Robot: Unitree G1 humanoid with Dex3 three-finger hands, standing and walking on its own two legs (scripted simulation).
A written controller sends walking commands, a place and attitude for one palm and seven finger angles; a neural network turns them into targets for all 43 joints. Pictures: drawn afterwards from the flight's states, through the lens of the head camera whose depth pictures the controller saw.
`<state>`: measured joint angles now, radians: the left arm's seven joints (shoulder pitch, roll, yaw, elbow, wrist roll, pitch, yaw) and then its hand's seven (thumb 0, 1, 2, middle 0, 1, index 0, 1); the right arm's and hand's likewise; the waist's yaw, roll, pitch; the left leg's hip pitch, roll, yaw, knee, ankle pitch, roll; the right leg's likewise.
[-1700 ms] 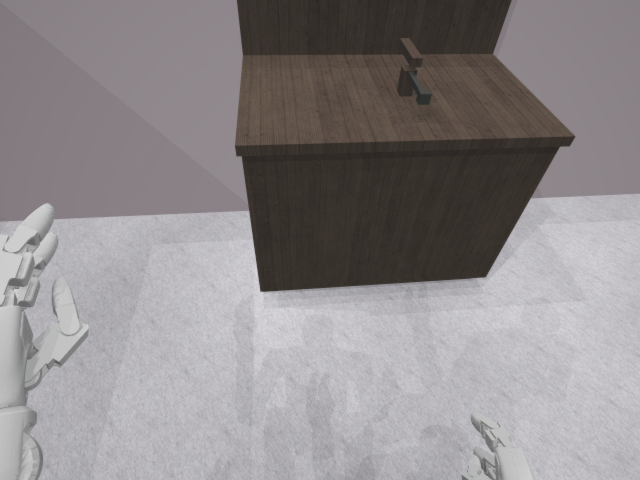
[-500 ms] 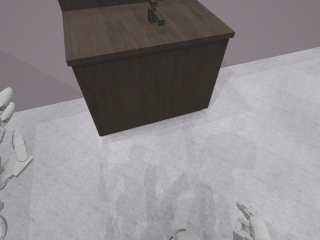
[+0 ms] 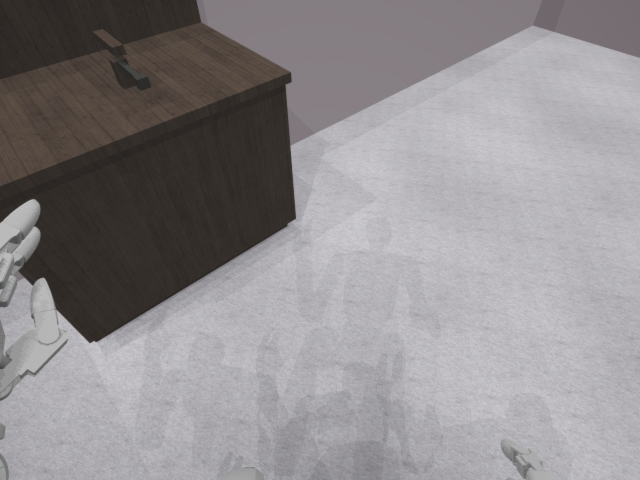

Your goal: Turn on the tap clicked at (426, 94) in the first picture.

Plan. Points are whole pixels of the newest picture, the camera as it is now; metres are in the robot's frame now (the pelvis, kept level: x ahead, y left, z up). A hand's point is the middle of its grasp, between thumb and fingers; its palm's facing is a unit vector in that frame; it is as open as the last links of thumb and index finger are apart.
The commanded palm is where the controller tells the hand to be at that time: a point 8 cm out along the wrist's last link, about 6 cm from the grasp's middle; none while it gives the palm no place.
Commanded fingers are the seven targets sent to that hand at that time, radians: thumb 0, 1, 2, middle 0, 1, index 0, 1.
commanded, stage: walk to a spot facing it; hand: left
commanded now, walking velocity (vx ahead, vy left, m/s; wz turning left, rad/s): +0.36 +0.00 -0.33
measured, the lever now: (142, 82) +0.98 +0.48 +0.01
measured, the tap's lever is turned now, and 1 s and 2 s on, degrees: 0 0 0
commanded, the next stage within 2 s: turn to face it in 1.24 s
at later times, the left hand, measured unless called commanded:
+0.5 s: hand (189, 220) +0.35 +0.16 +0.17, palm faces +0.24 -0.84 -0.48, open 7.4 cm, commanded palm +0.30 +0.21 +0.18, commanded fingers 0.00 0.90 0.90 -0.20 -0.30 -0.20 -0.30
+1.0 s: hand (252, 130) +0.52 +0.11 +0.18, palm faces +0.18 -0.91 -0.37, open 7.4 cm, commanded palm +0.47 +0.17 +0.18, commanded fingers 0.00 0.90 0.90 -0.20 -0.30 -0.20 -0.30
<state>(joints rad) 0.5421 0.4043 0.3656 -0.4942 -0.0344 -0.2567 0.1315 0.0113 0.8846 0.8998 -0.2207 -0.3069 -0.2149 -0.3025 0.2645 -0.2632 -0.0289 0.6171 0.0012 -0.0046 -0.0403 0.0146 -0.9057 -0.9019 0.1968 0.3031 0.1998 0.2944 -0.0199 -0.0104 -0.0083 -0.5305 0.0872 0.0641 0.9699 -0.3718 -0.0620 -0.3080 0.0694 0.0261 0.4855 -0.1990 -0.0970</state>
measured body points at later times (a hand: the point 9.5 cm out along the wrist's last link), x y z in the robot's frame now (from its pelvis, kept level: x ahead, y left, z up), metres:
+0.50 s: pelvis +0.09 -0.03 -0.02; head +0.10 -0.05 +0.43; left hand +0.33 +0.21 +0.19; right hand +0.19 -0.24 -0.13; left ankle +0.04 +0.14 -0.73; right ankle +0.13 -0.15 -0.74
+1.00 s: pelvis +0.24 -0.06 +0.00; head +0.26 -0.05 +0.45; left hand +0.50 +0.16 +0.20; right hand +0.35 -0.31 -0.08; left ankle +0.28 +0.06 -0.74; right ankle +0.22 -0.18 -0.68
